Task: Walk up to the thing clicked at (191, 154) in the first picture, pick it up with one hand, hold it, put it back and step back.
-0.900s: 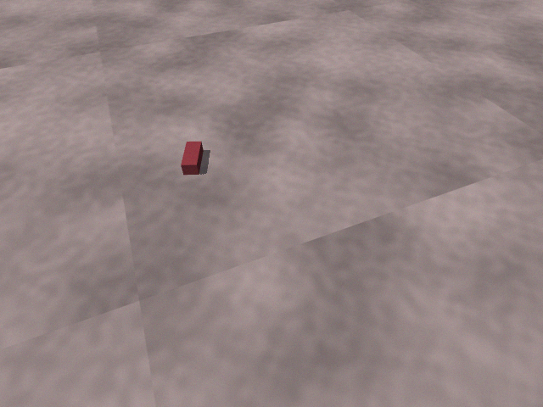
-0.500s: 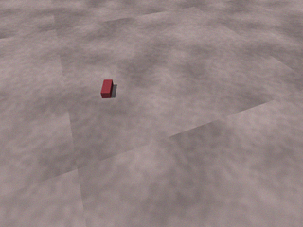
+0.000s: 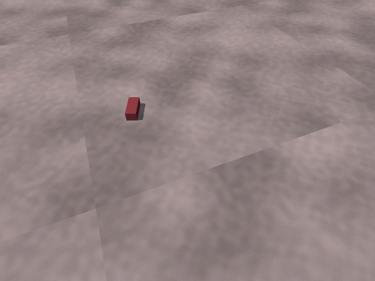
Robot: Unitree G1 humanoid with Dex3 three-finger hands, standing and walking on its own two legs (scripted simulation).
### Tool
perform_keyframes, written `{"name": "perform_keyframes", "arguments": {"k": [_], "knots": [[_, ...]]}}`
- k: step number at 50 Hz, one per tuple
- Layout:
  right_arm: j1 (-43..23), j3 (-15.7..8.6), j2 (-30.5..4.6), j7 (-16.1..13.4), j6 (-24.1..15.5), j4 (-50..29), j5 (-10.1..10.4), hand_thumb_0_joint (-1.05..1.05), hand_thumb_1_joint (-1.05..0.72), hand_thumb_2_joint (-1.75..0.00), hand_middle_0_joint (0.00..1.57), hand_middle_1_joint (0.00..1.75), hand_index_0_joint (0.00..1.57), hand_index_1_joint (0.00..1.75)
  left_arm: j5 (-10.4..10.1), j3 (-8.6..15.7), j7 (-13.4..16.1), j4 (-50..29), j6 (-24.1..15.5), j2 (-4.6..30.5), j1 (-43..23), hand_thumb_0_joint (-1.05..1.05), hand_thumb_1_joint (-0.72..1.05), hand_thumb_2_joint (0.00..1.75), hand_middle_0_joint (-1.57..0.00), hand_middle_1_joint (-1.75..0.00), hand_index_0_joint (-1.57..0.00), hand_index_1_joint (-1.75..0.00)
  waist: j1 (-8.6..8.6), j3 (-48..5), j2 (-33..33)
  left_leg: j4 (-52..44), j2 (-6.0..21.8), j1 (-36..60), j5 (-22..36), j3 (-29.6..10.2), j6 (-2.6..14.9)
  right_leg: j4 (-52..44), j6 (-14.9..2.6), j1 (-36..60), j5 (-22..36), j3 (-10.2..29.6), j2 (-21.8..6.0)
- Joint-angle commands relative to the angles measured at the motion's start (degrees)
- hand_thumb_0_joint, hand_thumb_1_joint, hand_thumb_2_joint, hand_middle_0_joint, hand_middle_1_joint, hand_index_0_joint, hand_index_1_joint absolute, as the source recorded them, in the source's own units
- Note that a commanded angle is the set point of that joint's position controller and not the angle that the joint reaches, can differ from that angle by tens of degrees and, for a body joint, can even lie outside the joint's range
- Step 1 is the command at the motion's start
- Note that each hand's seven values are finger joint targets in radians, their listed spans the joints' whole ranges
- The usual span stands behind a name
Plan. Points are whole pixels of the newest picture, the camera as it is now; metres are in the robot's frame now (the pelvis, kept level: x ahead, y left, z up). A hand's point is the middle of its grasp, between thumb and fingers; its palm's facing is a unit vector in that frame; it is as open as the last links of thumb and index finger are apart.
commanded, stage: stand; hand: left
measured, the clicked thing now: (133, 108) +1.48 +0.41 -0.75
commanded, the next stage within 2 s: walk up in 0.22 s
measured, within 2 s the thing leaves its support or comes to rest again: neither
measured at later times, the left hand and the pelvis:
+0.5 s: hand out of the picture +0.08 +0.35 -0.16, palm faces +0.26 -0.90 -0.34, open 7.4 cm; pelvis +0.05 +0.04 -0.01, yaw +15 degrees
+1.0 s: hand (37, 248) +0.26 +0.39 -0.15, palm faces +0.51 -0.81 -0.31, open 7.4 cm; pelvis +0.30 +0.08 -0.02, yaw +34 degrees
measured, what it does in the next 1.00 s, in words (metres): walks ahead, turning left: left foot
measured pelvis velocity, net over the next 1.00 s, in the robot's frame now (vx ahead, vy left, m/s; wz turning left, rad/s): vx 0.30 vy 0.08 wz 0.59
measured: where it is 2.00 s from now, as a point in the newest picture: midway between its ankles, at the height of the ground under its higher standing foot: (169, 169)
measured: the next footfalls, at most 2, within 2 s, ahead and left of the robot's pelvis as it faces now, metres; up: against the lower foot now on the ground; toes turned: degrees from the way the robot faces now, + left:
left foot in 0.54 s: +0.15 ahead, +0.20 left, +0.00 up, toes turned +24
right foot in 1.04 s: +0.56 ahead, +0.03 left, +0.00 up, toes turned +36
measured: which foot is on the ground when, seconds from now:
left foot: down 0.00-0.26, up 0.28-0.52, down 0.54-1.00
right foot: down 0.00-0.54, up 0.56-1.00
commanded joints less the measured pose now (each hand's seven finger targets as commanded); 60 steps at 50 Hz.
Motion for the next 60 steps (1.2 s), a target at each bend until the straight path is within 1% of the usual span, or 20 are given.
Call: {"name": "perform_keyframes", "arguments": {"k": [1, 10, 11, 12, 14, 19, 25, 26, 27, 28, 29, 31, 34, 48, 50, 52, 53, 54, 56, 60], "knots": [[-2.3, -2.1, -12.3, -0.9, -1.7, -3.3, 0.0, 0.0, -0.9, -0.9, 0.2, 0.3, 0.2, 0.3, 0.0, 2.5, 0.8, -3.5, -1.4, 12.0, -2.1, 0.0, 0.9, 0.9, -0.2, -0.3, -0.2, -0.3, 0.2, -5.6, 0.5, -2.0, 7.2, 1.8, 11.3, -5.0, 1.53, -2.1, -1.66, 1.1, 10.9, 5.4, -7.2], [-2.0, -2.2, -12.2, -0.9, -1.6, -3.4, 0.0, 0.0, -0.9, -0.9, 0.2, 0.3, 0.2, 0.3, 0.0, 2.7, 0.8, -3.4, -1.2, 12.2, -2.4, 0.0, 0.9, 0.9, -0.2, -0.3, -0.2, -0.3, 0.2, -4.0, -0.7, -2.9, 7.1, 0.6, 8.8, -5.1, 1.46, -2.6, -1.64, 0.6, 7.9, 5.3, -7.0], [1.2, -6.2, -19.2, 1.2, -2.2, -6.8, 0.5, 0.0, -0.9, -0.9, 0.2, 0.3, 0.2, 0.3, 1.5, 9.2, -1.5, -8.7, -2.0, 20.4, -2.8, 0.0, 0.9, 0.9, -0.2, -0.3, -0.2, -0.3, 3.69, -6.8, -3.0, 0.4, 5.3, -16.2, -21.0, -13.5, 5.08, 6.4, -3.43, 11.6, -22.5, -0.4, -4.2], [-5.2, -5.4, -18.8, 1.9, -2.3, -9.5, -0.1, 0.0, -0.9, -0.9, 0.2, 0.3, 0.2, 0.3, 2.4, 9.7, -2.3, -9.2, -2.2, 20.9, 0.1, 0.0, 0.9, 0.9, -0.2, -0.3, -0.2, -0.3, 7.04, -1.3, -3.6, 1.4, 2.9, -32.4, -24.6, -11.5, 3.06, 2.8, -5.6, 17.3, -31.9, 4.5, -7.7], [-15.7, -4.8, -13.1, 2.3, -2.7, -15.5, -1.2, 0.0, -0.9, -0.9, 0.2, 0.3, 0.2, 0.3, 2.0, 11.0, -2.7, -10.0, -2.1, 22.9, 6.7, 0.0, 0.9, 0.9, -0.2, -0.3, -0.2, -0.3, 12.6, 0.6, -17.7, 27.0, 1.1, -47.1, -13.8, 2.0, 1.31, -15.2, -12.67, 20.1, -35.8, 20.2, -28.1], [0.9, -7.6, -17.6, 5.6, -1.7, -12.1, -0.4, 0.0, -0.9, -0.9, 0.2, 0.3, 0.2, 0.3, 2.5, 10.5, -4.3, -17.6, -2.7, 19.8, -10.2, 0.0, 0.9, 0.9, -0.2, -0.3, -0.2, -0.3, 0.82, -3.4, -9.8, 29.1, 8.8, -26.4, -8.2, 2.1, 0.07, -12.6, -10.34, 4.5, -28.9, 0.8, -20.8], [16.5, -8.9, -17.6, 4.0, -2.2, -8.9, -0.5, 0.0, -0.9, -0.9, 0.2, 0.3, 0.2, 0.3, 3.1, 10.6, -5.3, -19.5, -0.7, 17.4, -11.1, 0.0, 0.9, 0.9, -0.2, -0.3, -0.2, -0.3, -4.74, -5.4, -0.5, 18.0, -0.2, 6.2, -7.0, 12.5, 0.78, 11.8, -8.04, -16.0, -30.1, -11.8, -11.9], [23.1, -9.8, -20.2, 2.9, -2.4, -7.6, -0.6, 0.0, -0.9, -0.9, 0.2, 0.3, 0.2, 0.3, 3.1, 9.4, -5.6, -19.8, -0.2, 13.9, -10.0, 0.0, 0.9, 0.9, -0.2, -0.3, -0.2, -0.3, -7.72, -6.5, 9.1, 14.0, -0.5, 14.0, -15.1, 8.2, 3.18, 29.9, -6.94, -23.0, -24.2, -14.9, -7.5], [27.8, -10.8, -25.3, 1.9, -2.1, -7.7, -1.2, 0.0, -0.9, -0.9, 0.2, 0.3, 0.2, 0.3, 2.8, 7.9, -6.4, -21.7, 0.1, 9.2, -12.0, 0.0, 0.9, 0.9, -0.2, -0.3, -0.2, -0.3, -9.94, -1.6, 21.4, 1.4, 9.7, 15.9, -35.0, -15.0, 6.42, 49.4, -4.78, -37.8, -25.5, -12.6, -1.2], [21.4, -10.7, -30.0, 1.4, -2.8, -11.8, -0.2, 0.0, -0.9, -0.9, 0.2, 0.3, 0.2, 0.3, 1.8, 7.3, -6.8, -24.3, -0.3, 10.6, -12.8, 0.0, 0.9, 0.9, -0.2, -0.3, -0.2, -0.3, -5.82, 0.6, 16.3, -17.8, 24.1, 7.5, -51.7, -51.7, 13.39, 54.5, -3.29, -43.8, -22.1, -1.7, 1.5], [12.8, -10.5, -32.0, 1.0, -3.3, -14.8, 1.7, 0.0, -0.9, -0.9, 0.2, 0.3, 0.2, 0.3, 2.8, 7.5, -6.9, -24.7, -0.5, 16.1, -12.3, 0.0, 0.9, 0.9, -0.2, -0.3, -0.2, -0.3, -1.97, 2.4, 9.8, -24.5, 28.8, 0.1, -54.2, -58.5, 17.59, 55.2, -2.75, -40.9, -19.4, 7.2, -3.5], [7.6, -7.9, -26.9, -0.2, -4.9, -16.1, 0.8, 0.0, -0.9, -0.9, 0.2, 0.3, 0.2, 0.3, 1.3, 8.3, -7.1, -19.7, -0.1, 18.2, -6.5, 0.0, 0.9, 0.9, -0.2, -0.3, -0.2, -0.3, 2.62, 2.5, 2.5, -14.9, 21.4, -2.8, -33.7, -35.7, 12.96, 51.4, -0.02, -34.7, -13.7, 8.6, -7.2], [6.0, -6.6, -24.0, -0.8, -6.3, -15.3, 0.7, 0.0, -0.9, -0.9, 0.2, 0.3, 0.2, 0.3, 1.4, 8.9, -7.6, -18.0, 1.4, 19.0, -1.8, 0.0, 0.9, 0.9, -0.2, -0.3, -0.2, -0.3, 4.73, 0.6, 5.8, -13.6, 12.2, -10.8, -25.0, -19.5, 8.74, 45.0, 1.24, -25.5, -5.0, 5.6, -6.1], [14.1, -7.7, -25.6, -3.1, -7.1, -17.1, -0.5, 0.0, -0.9, -0.9, 0.2, 0.3, 0.2, 0.3, 1.7, 9.3, -8.7, -27.9, 0.8, 15.4, -13.8, 0.0, 0.9, 0.9, -0.2, -0.3, -0.2, -0.3, 0.63, -0.4, 8.9, -1.6, 12.4, -0.4, 3.3, -17.2, 10.53, 21.6, 0.69, -27.5, -4.4, 5.3, -6.4], [11.9, -7.8, -26.0, -3.8, -6.7, -18.1, -1.0, 0.0, -0.9, -0.9, 0.2, 0.3, 0.2, 0.3, 1.6, 10.1, -8.4, -26.8, 0.6, 15.7, -8.5, 0.0, 0.9, 0.9, -0.2, -0.3, -0.2, -0.3, 3.87, -3.0, 10.3, 4.9, 12.9, -3.4, 12.9, -17.3, 9.53, 20.5, -0.38, -17.9, -8.2, 4.0, -5.1], [9.7, -6.5, -22.1, -3.9, -6.2, -19.5, -1.1, 0.0, -0.9, -0.9, 0.2, 0.3, 0.2, 0.3, 2.0, 12.4, -6.9, -21.7, -0.4, 20.6, 9.5, 0.0, 0.9, 0.9, -0.2, -0.3, -0.2, -0.3, 12.95, -12.2, -1.4, 33.8, 5.5, -16.6, 14.9, -10.0, 5.77, 12.6, -3.21, 8.8, -10.3, 4.1, -3.2], [11.3, -4.1, -14.3, -4.0, -6.4, -20.9, -1.1, 0.0, -0.9, -0.9, 0.2, 0.3, 0.2, 0.3, 2.8, 14.2, -5.7, -19.8, -0.7, 26.2, 18.2, 0.0, 0.9, 0.9, -0.2, -0.3, -0.2, -0.3, 15.86, -14.6, -21.7, 51.9, -1.3, -34.1, -15.8, -2.9, 4.14, 6.4, -3.4, 19.7, -25.9, 18.5, -16.1], [14.1, -5.0, -17.0, -4.5, -6.6, -21.0, 0.6, 0.0, -0.9, -0.9, 0.2, 0.3, 0.2, 0.3, 2.5, 13.5, -5.2, -22.6, -0.8, 29.5, 11.6, 0.0, 0.9, 0.9, -0.2, -0.3, -0.2, -0.3, 10.22, -13.2, -27.8, 60.7, -5.2, -45.2, -23.0, 2.2, 3.87, -9.9, -7.38, 18.9, -32.9, 42.3, -27.1], [9.7, -5.8, -21.7, -3.7, -6.1, -17.4, 0.5, 0.0, -0.9, -0.9, 0.2, 0.3, 0.2, 0.3, 1.1, 12.0, -5.4, -24.5, -0.8, 24.2, 4.4, 0.0, 0.9, 0.9, -0.2, -0.3, -0.2, -0.3, 6.68, -3.9, -16.3, 59.3, 3.2, -37.6, -13.3, -1.5, 4.67, -7.3, -11.06, 1.6, -27.0, 30.1, -22.7], [13.8, -6.1, -20.7, -1.5, -5.3, -14.5, 0.6, 0.0, -0.9, -0.9, 0.2, 0.3, 0.2, 0.3, 1.1, 10.2, -4.9, -24.5, -1.4, 17.8, 2.5, 0.0, 0.9, 0.9, -0.2, -0.3, -0.2, -0.3, 2.96, -0.3, -12.8, 45.0, 4.7, -30.0, -9.5, 0.6, 2.53, -2.1, -10.54, -4.1, -4.9, 7.9, -15.6]]}}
